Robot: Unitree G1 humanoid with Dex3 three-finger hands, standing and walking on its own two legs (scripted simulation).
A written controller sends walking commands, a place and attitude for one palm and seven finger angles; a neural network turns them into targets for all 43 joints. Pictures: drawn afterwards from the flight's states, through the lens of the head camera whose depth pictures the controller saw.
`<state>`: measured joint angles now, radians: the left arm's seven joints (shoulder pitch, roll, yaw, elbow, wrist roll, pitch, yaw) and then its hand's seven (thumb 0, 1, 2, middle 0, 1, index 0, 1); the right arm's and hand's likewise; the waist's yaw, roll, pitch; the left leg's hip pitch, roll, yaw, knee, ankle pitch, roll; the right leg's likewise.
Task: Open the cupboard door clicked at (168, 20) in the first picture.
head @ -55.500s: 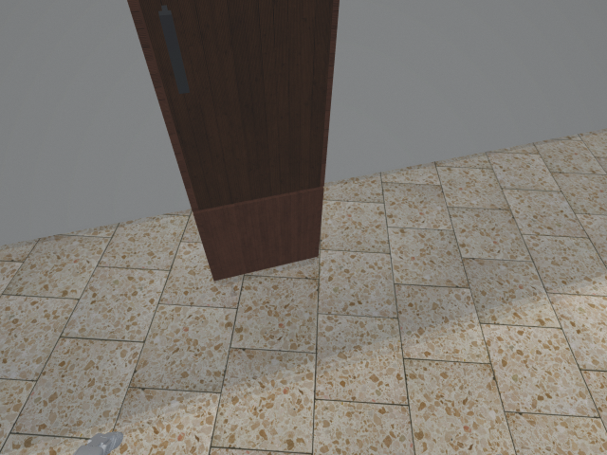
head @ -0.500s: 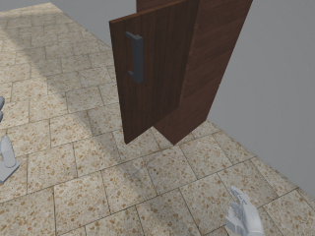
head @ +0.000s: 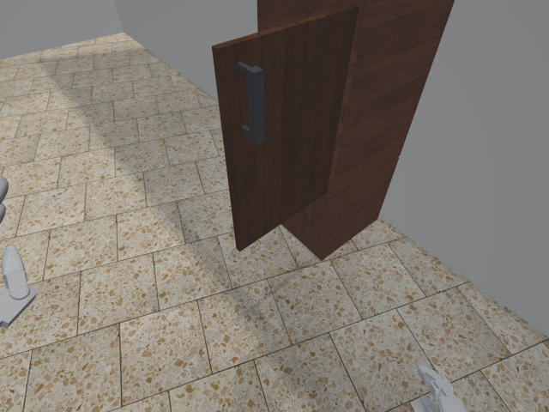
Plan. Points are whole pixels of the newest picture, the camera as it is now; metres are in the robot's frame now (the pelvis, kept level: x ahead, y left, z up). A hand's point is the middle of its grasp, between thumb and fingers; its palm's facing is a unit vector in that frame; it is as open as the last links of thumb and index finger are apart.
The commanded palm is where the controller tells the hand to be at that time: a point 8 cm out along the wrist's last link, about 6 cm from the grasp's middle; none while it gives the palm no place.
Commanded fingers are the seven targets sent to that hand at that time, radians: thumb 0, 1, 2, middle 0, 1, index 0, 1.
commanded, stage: stop stepping back and stand still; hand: left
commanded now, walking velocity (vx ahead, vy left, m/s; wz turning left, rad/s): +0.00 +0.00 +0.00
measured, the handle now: (250, 104) +0.64 +0.08 +0.14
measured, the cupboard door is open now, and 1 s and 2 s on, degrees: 92 92 92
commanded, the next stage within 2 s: let the arm hang, fingers relaxed in 0.12 s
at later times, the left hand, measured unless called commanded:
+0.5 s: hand out of the picture +0.05 +0.20 -0.15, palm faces +0.00 -0.97 -0.23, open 7.4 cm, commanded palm none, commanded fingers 0.00 0.90 0.90 -0.20 -0.30 -0.20 -0.30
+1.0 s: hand out of the picture +0.00 +0.28 -0.14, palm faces +0.07 -0.92 -0.39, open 7.4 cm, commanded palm none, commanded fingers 0.00 0.90 0.90 -0.20 -0.30 -0.20 -0.30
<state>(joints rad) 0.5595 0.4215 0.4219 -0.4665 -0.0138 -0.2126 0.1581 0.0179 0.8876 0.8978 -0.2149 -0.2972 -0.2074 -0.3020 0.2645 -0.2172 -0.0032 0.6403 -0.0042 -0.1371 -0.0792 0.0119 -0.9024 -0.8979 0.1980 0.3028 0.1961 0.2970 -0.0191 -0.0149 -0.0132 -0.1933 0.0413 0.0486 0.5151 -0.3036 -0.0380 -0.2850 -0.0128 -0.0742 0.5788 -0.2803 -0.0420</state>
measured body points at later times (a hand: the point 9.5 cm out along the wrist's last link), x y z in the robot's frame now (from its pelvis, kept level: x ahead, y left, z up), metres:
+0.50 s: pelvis -0.03 +0.01 +0.00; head +0.00 +0.00 +0.45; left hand +0.05 +0.25 -0.13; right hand +0.10 -0.24 -0.13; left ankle -0.01 +0.14 -0.73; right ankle -0.02 -0.10 -0.73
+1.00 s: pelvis -0.04 +0.01 +0.01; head -0.02 -0.01 +0.46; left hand -0.01 +0.32 -0.11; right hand +0.02 -0.25 -0.15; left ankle -0.01 +0.14 -0.73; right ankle -0.02 -0.10 -0.73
